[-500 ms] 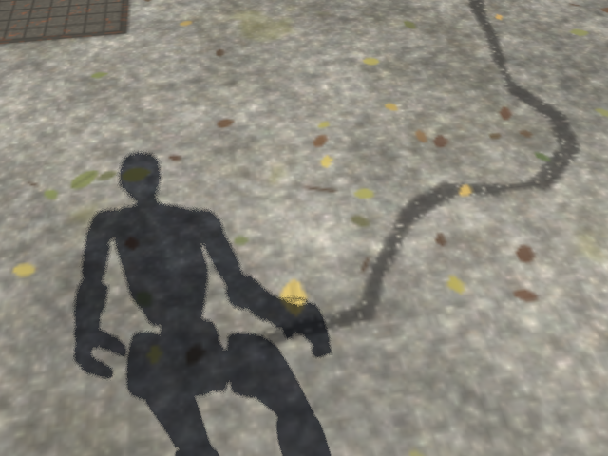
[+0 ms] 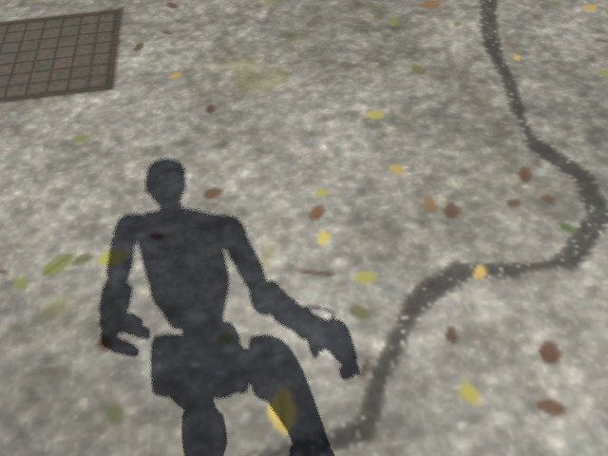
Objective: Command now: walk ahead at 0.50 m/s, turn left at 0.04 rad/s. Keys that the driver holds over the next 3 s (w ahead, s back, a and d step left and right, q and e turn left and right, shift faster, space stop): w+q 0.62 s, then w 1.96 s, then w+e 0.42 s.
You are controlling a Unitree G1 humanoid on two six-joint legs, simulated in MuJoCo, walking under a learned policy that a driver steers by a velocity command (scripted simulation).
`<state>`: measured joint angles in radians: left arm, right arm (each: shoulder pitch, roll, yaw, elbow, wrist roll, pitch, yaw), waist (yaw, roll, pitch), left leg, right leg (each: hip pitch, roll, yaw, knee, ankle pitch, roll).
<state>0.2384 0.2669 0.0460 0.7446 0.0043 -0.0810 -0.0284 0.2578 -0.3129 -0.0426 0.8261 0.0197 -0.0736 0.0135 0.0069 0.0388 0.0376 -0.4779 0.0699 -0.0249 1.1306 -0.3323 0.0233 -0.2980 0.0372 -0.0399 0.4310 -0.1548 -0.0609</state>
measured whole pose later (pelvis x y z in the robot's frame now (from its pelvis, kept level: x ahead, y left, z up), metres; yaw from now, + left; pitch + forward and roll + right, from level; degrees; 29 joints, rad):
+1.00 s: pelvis +0.58 +0.10 -0.01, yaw +23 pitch +1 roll +0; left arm 0.18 0.27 0.05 0.74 0.00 -0.11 -0.03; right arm 0.34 -0.29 -0.05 0.77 0.02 -0.05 0.00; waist -0.01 0.03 0.01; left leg -0.37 -0.03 -0.08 1.14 -0.41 0.04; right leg -0.35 0.05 -0.02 0.49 -0.17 -0.05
